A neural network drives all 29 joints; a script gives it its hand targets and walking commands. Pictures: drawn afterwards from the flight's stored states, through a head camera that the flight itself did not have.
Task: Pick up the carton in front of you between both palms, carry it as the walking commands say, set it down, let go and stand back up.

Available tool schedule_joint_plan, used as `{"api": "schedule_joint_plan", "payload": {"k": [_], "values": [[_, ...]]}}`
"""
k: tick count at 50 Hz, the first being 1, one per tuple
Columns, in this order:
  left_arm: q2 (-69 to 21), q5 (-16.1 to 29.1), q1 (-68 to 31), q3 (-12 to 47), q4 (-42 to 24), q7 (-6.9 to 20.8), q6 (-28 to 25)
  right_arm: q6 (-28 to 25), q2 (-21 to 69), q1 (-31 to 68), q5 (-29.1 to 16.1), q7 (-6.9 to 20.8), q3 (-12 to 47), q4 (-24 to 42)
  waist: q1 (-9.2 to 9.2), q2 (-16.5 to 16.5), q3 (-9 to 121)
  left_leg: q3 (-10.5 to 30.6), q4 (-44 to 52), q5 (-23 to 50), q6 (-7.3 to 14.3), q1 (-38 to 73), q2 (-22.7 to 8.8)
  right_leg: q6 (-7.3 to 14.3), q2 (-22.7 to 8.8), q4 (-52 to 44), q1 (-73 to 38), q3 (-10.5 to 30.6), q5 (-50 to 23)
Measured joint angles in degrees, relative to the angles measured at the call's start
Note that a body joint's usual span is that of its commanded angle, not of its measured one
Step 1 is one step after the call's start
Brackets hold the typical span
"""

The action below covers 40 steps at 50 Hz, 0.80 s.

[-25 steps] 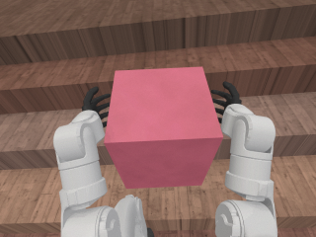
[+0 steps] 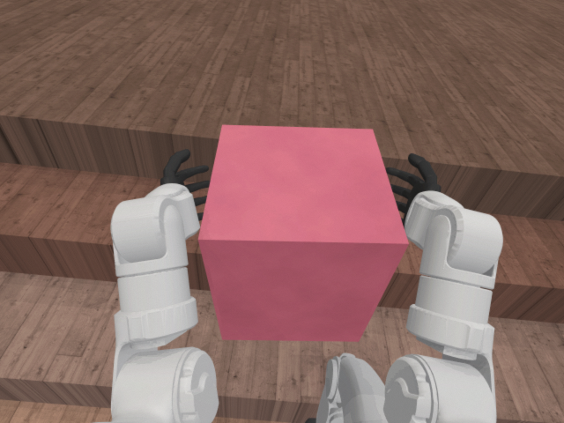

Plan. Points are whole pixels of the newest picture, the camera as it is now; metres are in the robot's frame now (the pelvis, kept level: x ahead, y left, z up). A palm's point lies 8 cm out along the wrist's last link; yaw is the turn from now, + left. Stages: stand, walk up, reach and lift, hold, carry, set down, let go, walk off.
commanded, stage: carry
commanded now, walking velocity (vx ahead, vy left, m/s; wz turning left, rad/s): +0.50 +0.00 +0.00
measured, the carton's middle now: (294, 239) +0.36 +0.01 +0.10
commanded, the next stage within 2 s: none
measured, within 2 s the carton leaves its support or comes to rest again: neither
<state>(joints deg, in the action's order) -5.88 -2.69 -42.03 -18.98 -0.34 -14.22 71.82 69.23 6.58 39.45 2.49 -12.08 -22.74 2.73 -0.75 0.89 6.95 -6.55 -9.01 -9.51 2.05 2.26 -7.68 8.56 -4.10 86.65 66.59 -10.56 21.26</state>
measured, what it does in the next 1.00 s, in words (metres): climbs: left foot 0.18 m higher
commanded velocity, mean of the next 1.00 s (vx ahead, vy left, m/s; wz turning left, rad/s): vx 0.26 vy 0.00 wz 0.00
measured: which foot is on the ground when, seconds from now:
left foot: down 0.00-0.02, up 0.04-0.46, down 0.48-1.00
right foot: down 0.00-0.54, up 0.56-1.00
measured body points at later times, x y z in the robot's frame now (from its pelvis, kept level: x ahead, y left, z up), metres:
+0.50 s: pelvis +0.30 +0.01 +0.18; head +0.30 -0.04 +0.63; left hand +0.66 +0.14 +0.35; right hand +0.66 -0.17 +0.33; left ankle +0.46 +0.10 -0.37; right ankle +0.16 -0.08 -0.57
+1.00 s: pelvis +0.55 -0.04 +0.34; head +0.55 -0.02 +0.79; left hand +0.93 +0.12 +0.51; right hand +0.92 -0.19 +0.53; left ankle +0.44 +0.09 -0.41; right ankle +0.65 -0.16 -0.19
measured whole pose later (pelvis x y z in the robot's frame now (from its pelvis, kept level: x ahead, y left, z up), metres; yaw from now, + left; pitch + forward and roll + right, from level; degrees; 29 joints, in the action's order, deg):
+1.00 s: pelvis +0.55 -0.04 +0.34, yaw +1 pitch +5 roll -2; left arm -4.4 -2.5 -43.7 -22.1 -1.1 -13.6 71.9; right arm 70.5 7.7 42.0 1.7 -12.8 -21.1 3.2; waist 2.8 1.2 6.5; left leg -1.7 -13.2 -15.8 -1.8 -2.4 -5.4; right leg 5.2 -3.0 95.9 63.3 -4.9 40.1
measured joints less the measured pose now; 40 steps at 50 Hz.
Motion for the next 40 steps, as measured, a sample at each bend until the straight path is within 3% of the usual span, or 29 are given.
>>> {"api": "schedule_joint_plan", "payload": {"k": [1,2,3,4,5,7,8,10,14,18,20,22,24,25,26,27,28,30,31,32,34,40], "values": [[-0.67,0.25,-0.09,0.56,1.25,-0.08,-0.28,-0.21,-0.09,-1.00,0.28,0.14,-1.20,0.06,-2.18,-0.10,-0.16,-1.17,-3.14,2.40,0.39,-1.10,-1.20,0.18,2.05,-5.10,-6.21,-1.24,3.17],[-1.22,0.23,-0.06,1.15,2.06,-0.27,-0.54,-0.49,0.03,-2.05,0.65,0.36,-2.33,0.03,-4.41,0.59,-0.74,-2.00,-9.90,5.59,0.52,-3.88,-2.06,-0.04,4.25,-13.97,-14.18,-1.64,1.53],[-1.71,-0.21,0.05,1.60,2.32,-0.68,-0.95,-0.84,-0.08,-2.23,1.20,0.69,-3.04,-0.19,-6.81,-0.22,-2.35,-0.47,-21.12,10.73,0.83,-7.95,-3.26,-0.52,5.86,-18.10,-18.57,-2.05,2.86],[-1.93,-0.16,0.25,2.23,2.42,-0.96,-1.70,-1.60,-0.25,-2.18,1.87,1.10,-3.60,-0.55,-8.66,-1.01,-3.88,4.83,-37.64,9.55,0.06,-14.53,-1.85,-0.85,6.65,-19.83,-20.80,-2.17,3.57],[-1.97,0.16,0.79,3.06,2.47,-1.35,-2.62,-2.30,-0.40,-2.26,2.59,1.38,-4.06,-0.96,-9.81,-1.84,-5.23,10.05,-55.57,7.28,-0.13,-21.37,1.55,-1.05,7.09,-21.85,-23.10,-2.05,3.58],[-2.05,1.08,2.61,4.19,2.26,-2.00,-4.01,-3.13,0.66,-3.45,3.44,1.76,-4.69,-0.65,-11.01,-3.38,-6.58,14.20,-82.80,4.32,1.35,-31.96,7.93,-1.49,8.00,-27.80,-28.57,-1.26,2.41],[-1.99,1.58,3.33,4.04,1.90,-1.90,-4.38,-3.37,1.63,-4.20,3.89,1.87,-4.83,0.24,-10.96,-3.62,-6.94,13.84,-90.80,3.20,2.33,-36.35,9.83,-1.89,8.15,-31.24,-31.39,-0.63,1.57],[-1.70,2.66,3.99,3.51,1.01,-0.95,-5.09,-4.00,3.13,-5.30,4.88,1.90,-4.36,2.18,-9.98,-3.40,-7.51,11.32,-97.88,2.12,3.99,-43.95,10.86,-2.70,7.91,-38.14,-37.12,0.62,0.12],[-1.59,2.81,3.57,3.22,-0.54,0.73,-7.08,-4.26,2.12,-5.95,4.60,1.61,-1.12,5.74,-7.37,-2.77,-6.75,5.60,-98.97,-5.46,5.55,-56.47,8.25,-3.44,6.33,-50.47,-47.11,2.97,-2.08],[-1.87,1.65,3.38,2.38,-2.57,1.81,-6.86,-2.82,-0.25,-4.11,2.97,0.67,1.55,5.79,-5.48,-2.86,-4.14,3.61,-113.53,-17.47,6.78,-71.66,6.01,-4.96,3.96,-59.53,-55.68,5.92,-2.33],[-1.30,1.56,4.15,1.42,-4.12,2.49,-5.95,-1.84,-0.35,-2.57,2.27,-0.19,2.81,4.73,-3.60,-2.72,-3.47,1.95,-109.21,-17.07,6.46,-77.17,4.48,-6.39,1.89,-64.73,-60.80,7.10,-2.57],[-1.07,1.96,4.73,-0.15,-5.40,2.80,-4.79,-0.78,-0.26,-1.14,1.48,-1.15,3.69,3.50,-1.27,-2.16,-2.68,-1.71,-93.41,-14.73,6.23,-77.22,3.45,-6.99,-0.35,-73.02,-66.27,6.76,-5.40],[-1.03,1.70,5.59,-2.26,-6.12,2.93,-4.01,-0.16,-0.28,0.06,0.20,-1.91,5.00,1.17,1.31,-2.09,-1.75,-4.84,-78.45,-11.07,7.28,-71.12,4.23,-5.59,-1.85,-76.70,-68.67,4.21,-10.05],[-1.01,1.17,6.46,-3.35,-6.22,2.95,-3.98,-0.06,0.02,0.17,-0.50,-2.11,5.79,-0.04,3.37,-1.80,-1.51,-5.96,-73.99,-13.96,7.56,-65.56,6.00,-4.95,-2.95,-74.69,-68.02,2.91,-12.76],[-1.13,0.45,7.36,-4.58,-6.14,2.97,-4.08,0.11,0.35,0.29,-1.21,-2.14,6.53,-1.00,5.65,-2.21,-1.80,-6.66,-65.48,-10.49,7.43,-57.90,8.04,-4.72,-3.87,-69.14,-65.84,1.61,-16.22],[-0.97,-0.31,7.84,-5.69,-6.00,3.01,-4.01,0.18,0.82,0.58,-1.80,-2.12,7.12,-1.37,7.58,-2.30,-2.52,-6.56,-56.81,-14.17,6.88,-50.12,10.08,-4.06,-5.01,-59.54,-61.73,1.95,-24.74],[-0.60,-0.69,7.29,-5.80,-5.62,3.05,-4.18,-0.22,1.25,1.18,-1.41,-3.21,8.04,-1.49,9.52,-1.85,-3.98,-6.41,-54.55,-17.68,6.53,-47.39,11.02,-5.03,-4.57,-44.04,-55.44,5.71,-22.95],[-0.06,-1.49,6.36,-6.65,-4.78,3.38,-5.36,-1.62,1.60,0.76,-1.56,-4.01,8.76,-1.44,11.96,0.45,-6.51,-6.38,-52.16,-14.46,6.69,-43.76,11.95,-6.20,1.50,-9.20,-42.41,15.21,-15.94],[-0.50,-1.97,6.58,-7.14,-5.15,3.44,-5.58,-1.98,1.61,-0.05,-2.06,-4.31,9.16,-1.11,12.64,1.27,-6.99,-5.91,-49.39,-13.33,6.29,-41.11,12.35,-5.58,4.64,3.74,-37.27,17.14,-13.83],[-1.30,-2.44,6.89,-7.38,-5.82,3.45,-5.66,-2.09,1.48,-0.73,-2.57,-4.40,9.19,-0.50,12.82,1.56,-7.31,-5.21,-46.11,-12.41,5.62,-38.30,12.52,-4.62,6.92,12.66,-32.72,17.63,-12.62],[-2.86,-3.51,7.13,-7.25,-7.54,3.43,-5.80,-2.08,0.96,-1.04,-3.48,-4.12,8.65,0.75,11.92,1.17,-7.91,-3.84,-39.04,-10.80,4.13,-32.53,12.15,-3.15,8.53,20.87,-24.72,16.49,-11.61],[-0.42,-2.79,4.44,-3.71,-10.09,2.91,-4.32,-2.18,0.43,2.01,-3.36,-1.96,7.02,2.78,6.81,0.50,-5.92,-0.41,-21.70,-6.92,2.03,-19.49,8.82,-1.95,3.70,7.53,-11.98,8.24,-4.38]]}}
